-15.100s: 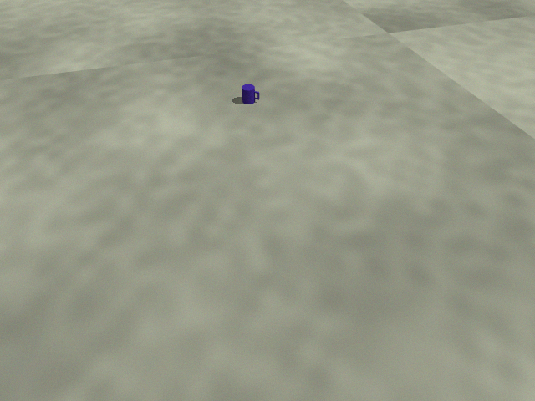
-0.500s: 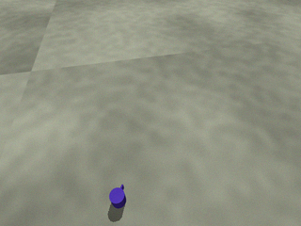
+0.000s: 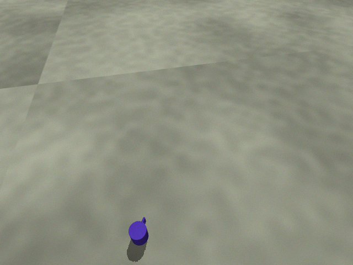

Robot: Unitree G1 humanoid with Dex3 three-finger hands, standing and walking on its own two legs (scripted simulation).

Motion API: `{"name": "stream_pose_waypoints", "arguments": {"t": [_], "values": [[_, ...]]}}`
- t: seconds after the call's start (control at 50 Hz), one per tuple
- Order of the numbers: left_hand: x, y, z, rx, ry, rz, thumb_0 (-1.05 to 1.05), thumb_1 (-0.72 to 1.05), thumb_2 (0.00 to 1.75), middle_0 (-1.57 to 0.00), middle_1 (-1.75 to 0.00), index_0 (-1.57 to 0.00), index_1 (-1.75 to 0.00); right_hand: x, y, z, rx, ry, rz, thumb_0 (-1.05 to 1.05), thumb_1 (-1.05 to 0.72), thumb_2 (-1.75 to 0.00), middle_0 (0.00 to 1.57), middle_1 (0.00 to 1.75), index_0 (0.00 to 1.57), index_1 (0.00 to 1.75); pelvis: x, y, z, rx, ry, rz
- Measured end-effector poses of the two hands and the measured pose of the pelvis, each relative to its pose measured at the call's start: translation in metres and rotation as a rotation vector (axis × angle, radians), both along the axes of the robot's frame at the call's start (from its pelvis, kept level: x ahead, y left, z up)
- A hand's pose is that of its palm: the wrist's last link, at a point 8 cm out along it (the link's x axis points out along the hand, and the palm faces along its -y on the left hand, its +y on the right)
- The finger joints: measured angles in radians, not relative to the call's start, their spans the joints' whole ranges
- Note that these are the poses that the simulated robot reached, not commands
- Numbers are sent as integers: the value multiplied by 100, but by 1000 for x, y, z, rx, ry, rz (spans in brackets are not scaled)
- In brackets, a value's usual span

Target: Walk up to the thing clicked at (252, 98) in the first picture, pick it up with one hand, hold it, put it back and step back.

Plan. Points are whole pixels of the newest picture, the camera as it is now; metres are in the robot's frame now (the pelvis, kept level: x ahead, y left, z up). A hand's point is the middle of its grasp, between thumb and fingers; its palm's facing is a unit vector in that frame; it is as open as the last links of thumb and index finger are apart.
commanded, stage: stand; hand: left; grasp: from above
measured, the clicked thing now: (140, 230) +0.42 +0.20 -0.73
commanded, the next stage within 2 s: rise first in 0.46 s
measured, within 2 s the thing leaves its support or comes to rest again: neither
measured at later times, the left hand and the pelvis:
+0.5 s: hand out of the picture +0.07 +0.25 -0.16, palm faces -0.04 -0.94 -0.34, open 7.4 cm; pelvis +0.00 +0.00 +0.00, yaw +0 degrees
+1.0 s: hand out of the picture +0.14 +0.25 -0.20, palm faces -0.10 -0.92 -0.39, open 12.6 cm; pelvis -0.01 +0.00 -0.05, yaw +0 degrees
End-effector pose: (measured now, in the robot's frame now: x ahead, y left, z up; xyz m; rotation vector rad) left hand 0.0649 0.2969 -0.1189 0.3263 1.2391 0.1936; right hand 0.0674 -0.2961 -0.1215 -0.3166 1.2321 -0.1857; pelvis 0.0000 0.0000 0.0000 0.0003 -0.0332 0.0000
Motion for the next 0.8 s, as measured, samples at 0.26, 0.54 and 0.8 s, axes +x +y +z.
{"name": "stream_pose_waypoints", "arguments": {"t": [0.26,0.54,0.8], "values": [[-1,-2,-1,0,11,2,1,90,90,-20,-30,-20,-30,2,-1,-1,1,7,1,1,-90,-90,20,30,20,30,2,-2,0,-1,2,2],[3,-2,-1,-2,8,0,1,90,90,-20,-30,-20,-30,3,-2,0,-3,9,-2,1,-90,-90,20,30,20,30,4,-1,0,-1,4,0],[81,-6,-16,-24,-164,-32,1,48,96,-12,-71,-12,-70,12,28,-11,45,-164,-22,1,-94,-91,20,30,20,30,-14,-4,-23,-4,150,1]]}}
